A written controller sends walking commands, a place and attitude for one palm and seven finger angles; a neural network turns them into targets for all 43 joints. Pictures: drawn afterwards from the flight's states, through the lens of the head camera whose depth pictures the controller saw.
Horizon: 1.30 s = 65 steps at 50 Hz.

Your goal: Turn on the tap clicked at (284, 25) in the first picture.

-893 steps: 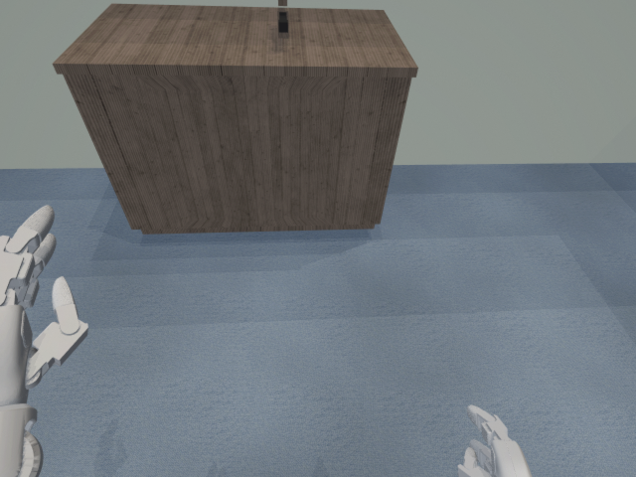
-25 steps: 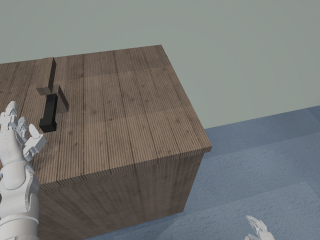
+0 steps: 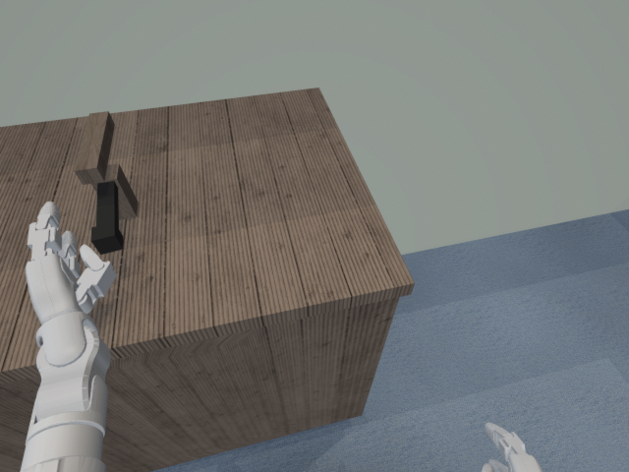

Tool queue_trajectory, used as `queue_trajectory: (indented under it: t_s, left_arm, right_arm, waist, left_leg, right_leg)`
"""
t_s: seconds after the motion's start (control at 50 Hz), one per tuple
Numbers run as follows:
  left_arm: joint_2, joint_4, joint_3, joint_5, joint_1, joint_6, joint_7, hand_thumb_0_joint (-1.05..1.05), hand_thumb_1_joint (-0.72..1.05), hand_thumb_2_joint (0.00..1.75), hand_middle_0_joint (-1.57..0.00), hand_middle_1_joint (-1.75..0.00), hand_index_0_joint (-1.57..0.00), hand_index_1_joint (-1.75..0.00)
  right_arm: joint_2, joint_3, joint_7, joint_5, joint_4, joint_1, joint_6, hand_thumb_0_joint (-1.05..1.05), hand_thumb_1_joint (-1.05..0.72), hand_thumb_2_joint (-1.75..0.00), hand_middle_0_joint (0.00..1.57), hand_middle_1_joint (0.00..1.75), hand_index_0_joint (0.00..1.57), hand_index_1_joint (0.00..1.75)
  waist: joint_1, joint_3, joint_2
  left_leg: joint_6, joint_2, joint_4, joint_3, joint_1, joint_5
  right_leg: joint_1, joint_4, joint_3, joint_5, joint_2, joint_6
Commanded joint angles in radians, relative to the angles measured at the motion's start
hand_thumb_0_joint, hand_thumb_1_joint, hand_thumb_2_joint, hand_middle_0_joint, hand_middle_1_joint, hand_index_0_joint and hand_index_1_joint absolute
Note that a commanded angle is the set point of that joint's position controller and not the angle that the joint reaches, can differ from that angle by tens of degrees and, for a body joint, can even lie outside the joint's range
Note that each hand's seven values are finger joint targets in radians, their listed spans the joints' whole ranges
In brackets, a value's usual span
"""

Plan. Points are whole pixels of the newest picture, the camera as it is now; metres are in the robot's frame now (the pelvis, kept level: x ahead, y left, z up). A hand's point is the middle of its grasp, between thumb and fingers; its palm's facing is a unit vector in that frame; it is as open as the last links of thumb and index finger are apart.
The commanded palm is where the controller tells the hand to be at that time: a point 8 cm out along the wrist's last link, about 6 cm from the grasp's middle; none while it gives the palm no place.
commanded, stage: push the lever round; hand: left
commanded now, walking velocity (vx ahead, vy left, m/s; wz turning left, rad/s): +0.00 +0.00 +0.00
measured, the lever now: (107, 238) +0.37 +0.30 +0.10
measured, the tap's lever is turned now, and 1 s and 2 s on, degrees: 6 37 67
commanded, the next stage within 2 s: none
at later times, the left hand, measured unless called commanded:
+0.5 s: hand (151, 252) +0.36 +0.24 +0.09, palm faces +0.63 -0.77 -0.07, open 7.7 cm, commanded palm +0.32 +0.26 +0.09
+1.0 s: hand (167, 240) +0.38 +0.22 +0.09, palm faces +0.72 -0.69 -0.07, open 7.7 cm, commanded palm +0.34 +0.24 +0.09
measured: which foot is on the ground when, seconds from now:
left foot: down 0.00-1.00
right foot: down 0.00-1.00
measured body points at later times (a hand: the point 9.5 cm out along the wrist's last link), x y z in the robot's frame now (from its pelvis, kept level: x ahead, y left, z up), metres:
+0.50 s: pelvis +0.00 -0.01 +0.00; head +0.02 -0.02 +0.45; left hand +0.32 +0.28 +0.09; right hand +0.15 -0.25 -0.11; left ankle +0.02 +0.11 -0.72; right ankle +0.01 -0.10 -0.72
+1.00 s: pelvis +0.01 +0.00 +0.00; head +0.03 -0.01 +0.45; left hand +0.34 +0.26 +0.09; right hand +0.16 -0.25 -0.11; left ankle +0.02 +0.11 -0.72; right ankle +0.01 -0.10 -0.72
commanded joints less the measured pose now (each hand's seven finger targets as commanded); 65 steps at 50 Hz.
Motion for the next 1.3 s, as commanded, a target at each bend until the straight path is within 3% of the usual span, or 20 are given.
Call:
queue_trajectory:
  t_s: [0.0, 0.22, 0.24, 0.32, 0.38, 0.42, 0.44, 0.56, 0.62, 0.64, 0.72, 0.74, 0.92, 0.98, 1.02, 1.04, 1.12, 1.18, 1.22, 1.28]
  left_arm:
    - [0.173, -0.246, -0.026, 0.022, -0.361, -0.076, 0.043, 0.00, 0.90, 0.90, -0.15, -0.15, -0.15, -0.15]
    - [0.172, -0.236, -0.010, 0.076, -0.384, -0.053, 0.161, 0.00, 0.90, 0.90, -0.15, -0.15, -0.15, -0.15]
    - [0.116, -0.243, -0.062, 0.076, -0.391, -0.051, 0.166, 0.00, 0.90, 0.90, -0.15, -0.15, -0.15, -0.15]
    - [0.126, -0.218, -0.038, 0.085, -0.373, -0.038, 0.203, 0.00, 0.90, 0.90, -0.15, -0.15, -0.15, -0.15]
    - [0.080, -0.221, -0.092, 0.095, -0.440, -0.028, 0.226, 0.00, 0.90, 0.90, -0.15, -0.15, -0.15, -0.15]
    - [0.101, -0.224, -0.060, 0.111, -0.410, -0.024, 0.253, 0.00, 0.90, 0.90, -0.15, -0.15, -0.15, -0.15]
    - [0.052, -0.232, -0.113, 0.115, -0.425, -0.020, 0.260, 0.00, 0.90, 0.90, -0.15, -0.15, -0.15, -0.15]
    - [0.073, -0.196, -0.067, 0.129, -0.426, 0.010, 0.324, 0.00, 0.90, 0.90, -0.15, -0.15, -0.15, -0.15]
    - [0.086, -0.206, -0.046, 0.140, -0.408, 0.020, 0.345, 0.00, 0.90, 0.90, -0.15, -0.15, -0.15, -0.15]
    - [0.033, -0.205, -0.098, 0.144, -0.422, 0.024, 0.348, 0.00, 0.90, 0.90, -0.15, -0.15, -0.15, -0.15]
    - [0.070, -0.191, -0.055, 0.156, -0.440, 0.034, 0.378, 0.00, 0.90, 0.90, -0.15, -0.15, -0.15, -0.15]
    - [0.009, -0.199, -0.124, 0.159, -0.484, 0.033, 0.378, 0.00, 0.90, 0.90, -0.15, -0.15, -0.15, -0.15]
    - [0.004, -0.164, -0.100, 0.176, -0.511, 0.030, 0.442, 0.00, 0.90, 0.90, -0.15, -0.15, -0.15, -0.15]
    - [-0.058, -0.145, -0.159, 0.187, -0.551, 0.038, 0.461, 0.00, 0.90, 0.90, -0.15, -0.15, -0.15, -0.15]
    - [-0.027, -0.134, -0.126, 0.194, -0.574, 0.044, 0.479, 0.00, 0.90, 0.90, -0.15, -0.15, -0.15, -0.15]
    - [-0.073, -0.145, -0.170, 0.198, -0.605, 0.044, 0.484, 0.00, 0.90, 0.90, -0.15, -0.15, -0.15, -0.15]
    - [-0.065, -0.090, -0.135, 0.208, -0.604, 0.056, 0.520, 0.00, 0.90, 0.90, -0.15, -0.15, -0.15, -0.15]
    - [-0.142, -0.094, -0.205, 0.218, -0.663, 0.051, 0.540, 0.00, 0.90, 0.90, -0.15, -0.15, -0.15, -0.15]
    - [-0.101, -0.077, -0.148, 0.227, -0.638, 0.059, 0.561, 0.00, 0.90, 0.90, -0.15, -0.15, -0.15, -0.15]
    - [-0.168, -0.068, -0.208, 0.232, -0.681, 0.065, 0.575, 0.00, 0.90, 0.90, -0.15, -0.15, -0.15, -0.15]
  right_arm:
    - [-0.132, -0.042, -0.005, -0.002, -0.135, -0.071, -0.047, 0.00, -0.90, -0.90, 0.20, 0.30, 0.20, 0.30]
    - [-0.118, -0.040, 0.000, -0.013, -0.130, -0.093, -0.016, 0.00, -0.90, -0.90, 0.20, 0.30, 0.20, 0.30]
    - [-0.115, -0.038, 0.004, -0.015, -0.139, -0.094, -0.015, 0.00, -0.90, -0.90, 0.20, 0.30, 0.20, 0.30]
    - [-0.119, -0.042, 0.004, -0.019, -0.130, -0.094, -0.006, 0.00, -0.90, -0.90, 0.20, 0.30, 0.20, 0.30]
    - [-0.113, -0.042, 0.005, -0.018, -0.134, -0.103, 0.003, 0.00, -0.90, -0.90, 0.20, 0.30, 0.20, 0.30]
    - [-0.113, -0.046, 0.005, -0.022, -0.129, -0.103, 0.008, 0.00, -0.90, -0.90, 0.20, 0.30, 0.20, 0.30]
    - [-0.110, -0.043, 0.009, -0.023, -0.137, -0.106, 0.010, 0.00, -0.90, -0.90, 0.20, 0.30, 0.20, 0.30]
    - [-0.108, -0.050, 0.010, -0.030, -0.133, -0.107, 0.034, 0.00, -0.90, -0.90, 0.20, 0.30, 0.20, 0.30]
    - [-0.106, -0.053, 0.010, -0.032, -0.129, -0.111, 0.050, 0.00, -0.90, -0.90, 0.20, 0.30, 0.20, 0.30]
    - [-0.102, -0.050, 0.014, -0.032, -0.138, -0.112, 0.052, 0.00, -0.90, -0.90, 0.20, 0.30, 0.20, 0.30]
    - [-0.103, -0.054, 0.010, -0.034, -0.127, -0.120, 0.066, 0.00, -0.90, -0.90, 0.20, 0.30, 0.20, 0.30]
    - [-0.098, -0.049, 0.014, -0.033, -0.133, -0.124, 0.066, 0.00, -0.90, -0.90, 0.20, 0.30, 0.20, 0.30]
    - [-0.099, -0.062, 0.016, -0.044, -0.105, -0.122, 0.073, 0.00, -0.90, -0.90, 0.20, 0.30, 0.20, 0.30]
    - [-0.094, -0.060, 0.022, -0.048, -0.105, -0.126, 0.070, 0.00, -0.90, -0.90, 0.20, 0.30, 0.20, 0.30]
    - [-0.096, -0.062, 0.019, -0.049, -0.093, -0.128, 0.076, 0.00, -0.90, -0.90, 0.20, 0.30, 0.20, 0.30]
    - [-0.090, -0.060, 0.024, -0.052, -0.100, -0.129, 0.075, 0.00, -0.90, -0.90, 0.20, 0.30, 0.20, 0.30]
    - [-0.089, -0.065, 0.028, -0.060, -0.082, -0.127, 0.080, 0.00, -0.90, -0.90, 0.20, 0.30, 0.20, 0.30]
    - [-0.081, -0.065, 0.041, -0.067, -0.084, -0.127, 0.079, 0.00, -0.90, -0.90, 0.20, 0.30, 0.20, 0.30]
    - [-0.085, -0.071, 0.045, -0.074, -0.074, -0.119, 0.083, 0.00, -0.90, -0.90, 0.20, 0.30, 0.20, 0.30]
    - [-0.077, -0.071, 0.058, -0.074, -0.080, -0.124, 0.087, 0.00, -0.90, -0.90, 0.20, 0.30, 0.20, 0.30]
  waist:
    - [-0.029, -0.221, 0.002]
    - [-0.012, -0.245, 0.023]
    - [-0.024, -0.252, 0.014]
    - [-0.012, -0.247, -0.015]
    - [-0.031, -0.249, -0.023]
    - [-0.012, -0.258, -0.004]
    - [-0.024, -0.267, 0.000]
    - [-0.009, -0.289, -0.054]
    - [0.000, -0.294, -0.033]
    - [-0.013, -0.286, -0.043]
    - [-0.006, -0.261, -0.020]
    - [-0.028, -0.249, -0.018]
    - [-0.018, -0.290, -0.028]
    - [-0.028, -0.287, -0.038]
    - [-0.024, -0.281, -0.032]
    - [-0.032, -0.302, -0.021]
    - [-0.019, -0.291, -0.028]
    - [-0.034, -0.315, -0.028]
    - [-0.014, -0.336, -0.013]
    - [-0.030, -0.334, -0.041]
  left_leg:
    - [0.013, 0.003, -0.109, -0.015, 0.116, 0.108]
    - [0.012, -0.001, -0.101, -0.001, 0.105, 0.123]
    - [0.012, 0.000, -0.101, -0.002, 0.114, 0.131]
    - [0.012, 0.000, -0.096, -0.003, 0.105, 0.148]
    - [0.013, 0.001, -0.094, 0.005, 0.106, 0.145]
    - [0.010, 0.002, -0.097, 0.002, 0.112, 0.160]
    - [0.010, 0.001, -0.095, 0.002, 0.120, 0.163]
    - [0.012, 0.000, -0.090, 0.011, 0.104, 0.192]
    - [0.011, 0.000, -0.089, 0.016, 0.103, 0.219]
    - [0.011, 0.001, -0.090, 0.017, 0.106, 0.222]
    - [0.012, 0.002, -0.094, 0.018, 0.097, 0.201]
    - [0.012, 0.004, -0.095, 0.017, 0.106, 0.195]
    - [0.005, 0.008, -0.086, 0.012, 0.124, 0.226]
    - [0.002, 0.010, -0.086, 0.008, 0.125, 0.224]
    - [-0.002, 0.013, -0.091, 0.002, 0.125, 0.220]
    - [-0.002, 0.010, -0.090, 0.007, 0.138, 0.231]
    - [-0.012, 0.016, -0.090, -0.001, 0.131, 0.230]
    - [-0.020, 0.020, -0.077, -0.001, 0.155, 0.275]
    - [-0.029, 0.020, -0.075, -0.004, 0.154, 0.304]
    - [-0.035, 0.025, -0.067, -0.004, 0.149, 0.309]
  right_leg:
    - [0.061, -0.111, 0.038, 0.123, -0.004, 0.007]
    - [0.091, -0.111, 0.049, 0.138, -0.012, 0.006]
    - [0.085, -0.107, 0.043, 0.146, -0.013, 0.008]
    - [0.097, -0.110, 0.045, 0.166, -0.012, 0.007]
    - [0.092, -0.114, 0.048, 0.170, -0.018, 0.011]
    - [0.101, -0.108, 0.046, 0.174, -0.015, 0.006]
    - [0.096, -0.105, 0.044, 0.178, -0.019, 0.008]
    - [0.138, -0.111, 0.050, 0.221, -0.021, 0.009]
    - [0.158, -0.109, 0.056, 0.255, -0.023, 0.008]
    - [0.149, -0.107, 0.050, 0.259, -0.026, 0.010]
    - [0.142, -0.121, 0.056, 0.229, -0.024, 0.007]
    - [0.124, -0.121, 0.053, 0.220, -0.027, 0.009]
    - [0.129, -0.112, 0.046, 0.237, -0.024, 0.004]
    - [0.111, -0.110, 0.039, 0.221, -0.024, 0.003]
    - [0.109, -0.115, 0.038, 0.205, -0.023, 0.000]
    - [0.110, -0.108, 0.035, 0.216, -0.026, 0.001]
    - [0.098, -0.109, 0.025, 0.190, -0.020, -0.002]
    - [0.084, -0.095, 0.017, 0.219, -0.022, -0.004]
    - [0.095, -0.084, 0.011, 0.232, -0.018, -0.009]
    - [0.080, -0.079, 0.005, 0.226, -0.020, -0.007]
